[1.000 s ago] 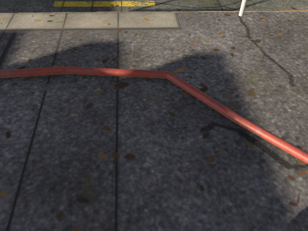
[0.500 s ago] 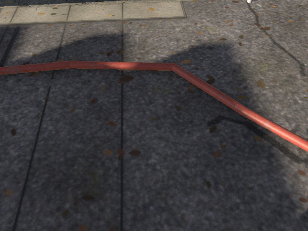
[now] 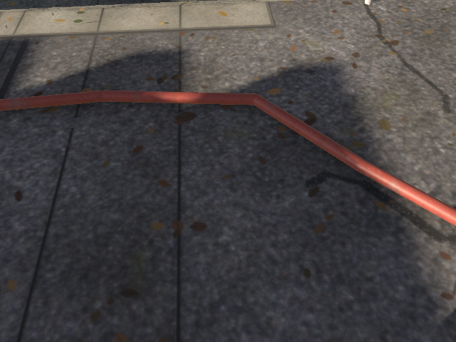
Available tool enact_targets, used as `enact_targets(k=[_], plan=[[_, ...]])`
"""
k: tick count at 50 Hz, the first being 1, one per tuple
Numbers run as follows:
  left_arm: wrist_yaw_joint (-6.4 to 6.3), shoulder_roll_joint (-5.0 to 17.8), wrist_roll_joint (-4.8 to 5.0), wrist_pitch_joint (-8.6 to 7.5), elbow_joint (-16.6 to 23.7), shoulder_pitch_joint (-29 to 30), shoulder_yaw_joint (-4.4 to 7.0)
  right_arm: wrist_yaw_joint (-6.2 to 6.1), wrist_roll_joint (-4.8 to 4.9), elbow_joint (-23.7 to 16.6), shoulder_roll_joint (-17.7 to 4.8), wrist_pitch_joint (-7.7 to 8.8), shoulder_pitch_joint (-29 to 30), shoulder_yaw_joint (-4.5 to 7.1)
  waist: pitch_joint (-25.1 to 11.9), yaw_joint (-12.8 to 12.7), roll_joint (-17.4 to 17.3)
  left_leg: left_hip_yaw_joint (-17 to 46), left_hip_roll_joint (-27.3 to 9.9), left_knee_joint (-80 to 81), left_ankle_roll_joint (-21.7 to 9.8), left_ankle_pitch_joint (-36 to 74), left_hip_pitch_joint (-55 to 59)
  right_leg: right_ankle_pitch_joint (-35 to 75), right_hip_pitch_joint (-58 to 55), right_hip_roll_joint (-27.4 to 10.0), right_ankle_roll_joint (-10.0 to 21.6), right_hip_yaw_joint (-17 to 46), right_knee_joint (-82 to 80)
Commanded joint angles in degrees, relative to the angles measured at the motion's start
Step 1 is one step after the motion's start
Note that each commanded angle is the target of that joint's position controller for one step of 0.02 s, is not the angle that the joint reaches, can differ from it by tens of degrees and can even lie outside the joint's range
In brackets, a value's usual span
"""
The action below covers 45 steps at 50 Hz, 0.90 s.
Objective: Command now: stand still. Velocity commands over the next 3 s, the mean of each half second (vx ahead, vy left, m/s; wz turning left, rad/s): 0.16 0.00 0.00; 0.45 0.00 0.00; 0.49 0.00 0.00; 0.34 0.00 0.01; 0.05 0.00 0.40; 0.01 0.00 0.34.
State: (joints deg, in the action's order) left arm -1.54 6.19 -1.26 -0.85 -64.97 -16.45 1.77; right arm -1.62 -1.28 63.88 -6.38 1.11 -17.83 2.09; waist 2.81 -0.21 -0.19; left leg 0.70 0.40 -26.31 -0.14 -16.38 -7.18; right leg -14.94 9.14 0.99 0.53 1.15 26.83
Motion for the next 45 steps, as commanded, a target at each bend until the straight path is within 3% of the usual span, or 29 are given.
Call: enact_targets(k=[1, 8, 12, 15, 17, 20, 21, 23, 24, 25, 26, 27, 28, 29, 30, 31, 34, 36, 38, 39, 40, 41, 42, 43, 44, 45], plan=[[-0.08, 3.73, 0.00, -0.22, 0.66, -3.48, 0.51, -0.09, -0.01, -0.61, -3.59, 0.24, -3.96, 0.51, 2.95, -0.02, 0.25, 4.72, -5.46, 4.79, -1.58, 7.81, -3.49, 8.09, 1.18, -5.74, 1.11, 5.41, -4.57], [-0.04, 3.62, 0.00, -0.22, 0.63, -3.69, 0.42, -0.05, -0.01, -0.56, -3.39, 0.21, -4.28, 0.44, 3.06, -0.05, 0.23, 4.71, -5.43, 4.89, -1.59, 7.30, -3.69, 7.44, 1.45, -5.74, 1.05, 5.41, -4.66], [0.14, 5.19, -0.15, 0.28, 1.62, -3.75, 1.24, 0.18, -0.29, -1.45, -4.67, -0.29, -4.68, 1.19, 3.73, 0.08, 0.16, 3.18, -1.92, 2.03, -3.70, -15.50, -6.77, -16.48, 4.97, -2.26, 3.28, 3.87, -1.95], [0.33, 4.83, -0.07, 0.02, 3.39, -5.29, 1.26, 0.38, -0.21, -3.66, -3.84, 0.06, -4.74, 0.91, 8.63, -0.37, 0.44, 5.60, -1.83, 0.20, -6.30, -26.31, -13.30, -28.88, 9.61, -2.86, 6.29, 7.46, -1.39], [0.39, 4.78, 0.05, -0.92, 3.43, -7.50, 1.34, 0.43, -0.20, -4.98, -3.39, 1.19, -4.07, 0.91, 9.24, -0.92, 2.20, 5.94, -1.35, -2.25, -6.71, -22.30, -15.26, -27.78, 8.43, -4.63, 7.90, 11.58, -3.07], [0.46, 8.16, -0.03, -1.77, 2.68, -11.93, 2.47, 1.52, -0.74, -6.98, -2.12, 3.19, -1.33, 0.80, 7.61, -2.84, 7.81, 0.49, 2.30, -10.58, -6.11, -11.12, -19.55, -30.10, 0.74, -10.82, 11.82, 24.02, -10.25], [0.43, 9.10, -0.04, -1.73, 2.69, -12.43, 2.78, 1.88, -1.02, -7.75, -2.51, 3.81, -0.59, 0.90, 8.20, -2.88, 8.10, -0.64, 2.11, -11.12, -6.28, -9.75, -20.29, -30.89, 0.30, -12.78, 12.97, 27.28, -11.27], [0.42, 8.57, 0.04, -1.85, 4.42, -7.40, 2.73, 2.27, -0.51, -7.05, -2.50, 4.91, -5.04, 0.95, 8.65, 0.82, 7.05, 0.37, 1.61, -5.23, -6.98, -8.35, -10.81, -24.90, 7.40, -11.04, 12.08, 24.09, -7.98], [0.39, 7.20, 0.34, -2.43, 6.45, -1.47, 2.49, 2.09, -0.07, -4.71, -2.43, 5.45, -11.74, 1.06, 8.52, 4.61, 3.79, 3.92, 0.80, -0.66, -7.38, -6.66, -0.40, -16.28, 14.16, -6.38, 9.55, 16.31, -2.15], [0.56, 4.54, 0.90, -3.65, 8.46, 3.14, 2.03, 1.41, 0.11, -1.87, -5.77, 5.77, -19.19, 2.15, 7.91, 7.85, -5.71, 14.99, -5.16, 4.77, -8.74, -4.85, 11.93, -6.11, 24.54, 0.24, 6.78, 5.43, 11.53], [1.15, 4.30, 0.28, -5.08, 9.93, 4.75, 2.22, 0.80, 0.23, 1.10, -11.43, 5.07, -27.49, 3.79, 7.26, 10.45, -14.70, 29.74, -15.26, 8.48, -12.00, 6.28, 24.13, -11.19, 39.53, 3.62, 5.03, -2.08, 25.00], [1.51, 7.55, -1.24, -5.47, 11.19, 8.81, 3.11, 0.44, -0.36, 1.81, -10.45, 4.28, -30.27, 3.51, 9.17, 11.08, -8.52, 32.38, -19.63, 6.36, -13.94, 17.20, 27.14, -17.98, 49.57, 0.82, 4.85, -2.44, 33.07], [2.05, 6.65, -1.48, -5.53, 11.19, 9.21, 3.14, 0.30, -1.11, 1.62, -8.98, 3.67, -29.62, 2.87, 8.00, 10.10, -3.91, 30.10, -19.05, 3.37, -14.57, 22.62, 27.91, -17.56, 52.36, -0.72, 4.63, -2.11, 38.57], [2.59, 4.34, -1.07, -5.43, 11.09, 8.39, 2.69, 0.26, -1.61, 1.17, -8.59, 3.25, -27.27, 2.43, 6.27, 8.43, -4.12, 27.23, -17.94, 2.81, -14.57, 24.78, 26.34, -15.39, 52.67, -1.75, 4.53, -2.70, 42.24], [2.94, 2.87, -0.75, -4.90, 12.07, 9.36, 2.26, 0.37, -1.51, 0.64, -7.63, 3.10, -24.14, 1.66, 5.29, 6.14, -5.29, 24.26, -16.52, 4.30, -13.79, 25.34, 21.59, -12.37, 50.00, -2.35, 4.50, -3.23, 44.33], [3.17, 2.41, -0.75, -4.40, 13.14, 10.43, 1.91, 0.46, -1.18, -0.32, -6.51, 3.35, -20.90, 0.93, 5.22, 4.34, -6.08, 21.00, -14.29, 6.57, -12.79, 24.42, 15.69, -9.44, 46.23, -2.45, 4.18, -4.10, 43.28], [3.76, 3.38, -0.39, -2.91, 16.43, 14.61, 1.10, 0.35, -0.08, -3.20, -6.22, 4.23, -12.25, 0.12, 8.03, 0.23, -6.22, 10.73, -9.36, 13.76, -9.89, 26.22, -1.69, 2.96, 30.69, -2.05, 3.25, -5.88, 27.13], [3.97, 2.49, 0.26, -2.37, 17.21, 15.81, 0.42, 0.31, 0.63, -3.37, -7.51, 4.72, -11.38, 0.11, 7.31, -0.41, -6.90, 7.34, -8.48, 16.30, -9.28, 30.21, -8.83, 9.89, 15.15, 0.95, 3.55, -7.76, 15.94], [3.14, 5.88, 0.23, -1.86, 15.88, 11.53, 1.47, 0.58, 0.95, -2.91, -10.15, 5.37, -12.28, 0.54, 3.70, -2.57, -6.99, 6.03, -10.04, 11.55, -8.97, 45.88, -4.13, 9.41, 7.40, 3.35, 5.07, -8.19, 13.58], [2.61, 7.36, 0.30, -1.97, 14.50, 7.27, 2.05, 0.55, 1.17, -2.66, -10.92, 5.47, -13.03, 0.68, 0.19, -4.33, -6.41, 4.78, -9.80, 4.98, -8.20, 52.58, -0.34, 8.15, 3.21, 4.62, 5.80, -8.31, 11.47], [2.02, 8.38, 0.59, -2.22, 12.04, 0.23, 2.70, 0.47, 1.06, -2.20, -11.86, 5.33, -13.23, 0.95, -3.31, -7.73, -6.24, 3.35, -8.95, -4.67, -7.29, 54.29, 1.16, 8.38, -3.45, 5.01, 6.61, -8.01, 7.48], [1.65, 10.09, 0.04, -2.69, 10.04, -5.64, 3.37, 0.69, 0.83, -1.81, -11.15, 5.06, -14.09, 0.84, -6.16, -9.91, -6.29, 1.97, -6.95, -16.35, -6.90, 47.37, -2.04, 6.79, -11.26, 3.03, 7.12, -6.63, 4.60], [1.74, 14.83, -1.54, -3.23, 9.52, -11.01, 4.41, 1.16, 0.43, -2.93, -6.04, 4.86, -16.81, -0.27, -11.81, -9.77, 1.83, -0.03, -3.40, -35.21, -6.27, 22.82, -10.82, -5.45, -20.17, -10.68, 9.49, 10.88, 2.67], [2.46, 18.35, -1.66, -2.78, 9.56, -11.05, 4.91, 1.72, 1.92, -3.55, -1.91, 4.43, -22.47, -0.44, -16.55, -5.66, 11.15, 0.99, 4.95, -54.50, -5.35, -14.19, -25.90, -10.14, -26.42, -24.91, 17.26, 42.03, -8.27], [2.87, 15.40, 0.45, -2.20, 9.34, -6.52, 4.34, 1.97, 0.13, -4.98, -7.89, 3.95, -15.97, 0.79, -9.33, -5.25, 4.54, 3.24, 1.34, -55.27, -6.47, -8.99, -32.37, -24.26, -19.60, -22.02, 16.84, 43.99, -13.37], [2.88, 11.72, 0.57, -2.42, 10.26, -0.45, 3.18, 2.23, -0.30, -7.22, -8.24, 3.84, -9.50, 1.08, -0.80, -3.36, 3.02, 1.96, -1.35, -53.13, -6.67, -3.69, -33.41, -22.57, -9.89, -20.22, 15.29, 34.27, -14.21]])
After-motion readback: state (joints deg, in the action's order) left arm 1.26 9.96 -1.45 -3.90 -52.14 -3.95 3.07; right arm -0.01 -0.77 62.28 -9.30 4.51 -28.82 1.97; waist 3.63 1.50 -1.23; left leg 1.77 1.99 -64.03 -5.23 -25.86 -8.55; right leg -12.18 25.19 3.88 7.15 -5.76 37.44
